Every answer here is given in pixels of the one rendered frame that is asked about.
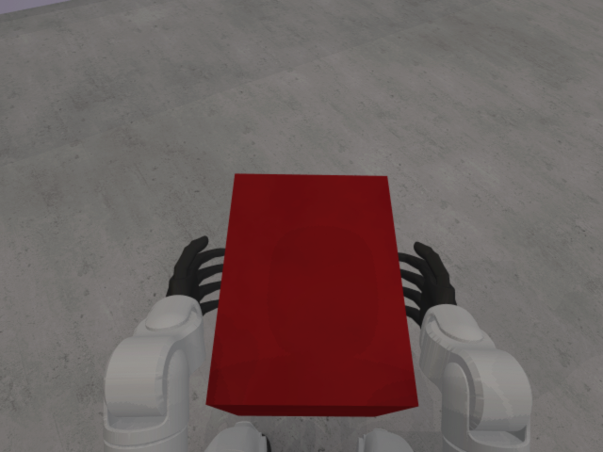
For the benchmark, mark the robot right thigh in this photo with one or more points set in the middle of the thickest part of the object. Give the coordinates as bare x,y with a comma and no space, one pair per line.
382,441

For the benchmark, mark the robot right forearm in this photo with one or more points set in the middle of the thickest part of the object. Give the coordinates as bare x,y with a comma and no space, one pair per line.
486,394

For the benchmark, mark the carton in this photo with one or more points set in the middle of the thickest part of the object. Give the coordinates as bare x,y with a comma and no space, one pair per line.
311,318

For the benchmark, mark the robot right hand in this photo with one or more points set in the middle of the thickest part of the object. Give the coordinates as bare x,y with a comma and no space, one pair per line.
434,283

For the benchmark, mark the robot left forearm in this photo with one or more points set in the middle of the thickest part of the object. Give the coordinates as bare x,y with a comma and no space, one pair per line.
146,382

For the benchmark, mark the left robot shin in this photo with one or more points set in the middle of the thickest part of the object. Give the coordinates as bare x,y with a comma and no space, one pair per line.
245,424

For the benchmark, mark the robot left hand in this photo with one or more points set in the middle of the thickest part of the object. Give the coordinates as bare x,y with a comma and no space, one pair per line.
187,276

